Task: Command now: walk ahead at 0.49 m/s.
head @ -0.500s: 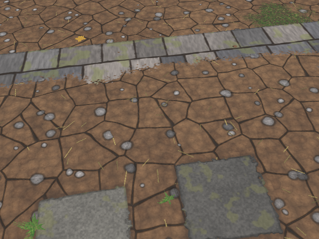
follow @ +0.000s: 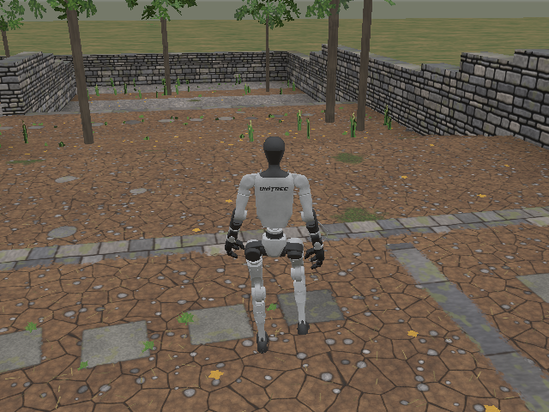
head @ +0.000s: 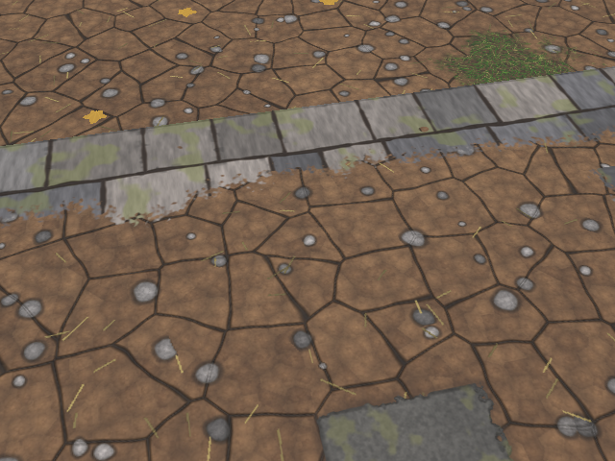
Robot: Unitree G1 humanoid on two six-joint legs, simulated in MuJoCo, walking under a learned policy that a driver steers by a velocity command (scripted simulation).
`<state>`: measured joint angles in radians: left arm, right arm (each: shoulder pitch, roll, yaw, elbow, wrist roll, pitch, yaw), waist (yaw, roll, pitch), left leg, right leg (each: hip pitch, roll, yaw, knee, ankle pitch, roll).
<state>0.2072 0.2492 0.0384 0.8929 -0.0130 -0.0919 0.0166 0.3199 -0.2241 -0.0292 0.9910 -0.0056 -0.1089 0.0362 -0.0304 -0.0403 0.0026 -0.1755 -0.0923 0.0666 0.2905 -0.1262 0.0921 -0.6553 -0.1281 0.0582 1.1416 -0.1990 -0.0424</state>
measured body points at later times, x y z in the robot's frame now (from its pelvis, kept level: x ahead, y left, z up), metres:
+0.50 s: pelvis +0.27 -0.07 +0.00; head +0.29 -0.08 +0.45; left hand +0.29 +0.20 -0.12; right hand +0.39 -0.33 -0.13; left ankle +0.24 +0.09 -0.65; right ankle +0.30 -0.17 -0.74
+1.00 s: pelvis +0.50 +0.06 -0.01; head +0.53 +0.09 +0.44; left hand +0.49 +0.36 -0.13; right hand +0.72 -0.13 -0.12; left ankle +0.51 +0.13 -0.74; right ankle +0.52 -0.12 -0.64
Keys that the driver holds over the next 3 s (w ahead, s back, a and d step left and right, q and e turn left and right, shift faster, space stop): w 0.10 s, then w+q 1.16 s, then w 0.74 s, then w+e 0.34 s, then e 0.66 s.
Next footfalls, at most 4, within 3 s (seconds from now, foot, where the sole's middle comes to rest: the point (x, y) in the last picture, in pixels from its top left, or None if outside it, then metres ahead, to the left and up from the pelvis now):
0.30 right None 0.34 -0.17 -0.78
0.84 left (241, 449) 0.55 0.15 -0.78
1.36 right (249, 314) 0.90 0.15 -0.78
1.88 left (108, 309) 0.92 0.51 -0.78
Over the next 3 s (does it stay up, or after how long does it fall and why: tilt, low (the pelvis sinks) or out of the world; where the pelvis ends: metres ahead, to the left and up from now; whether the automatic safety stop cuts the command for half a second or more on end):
stays up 1.23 0.61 -0.01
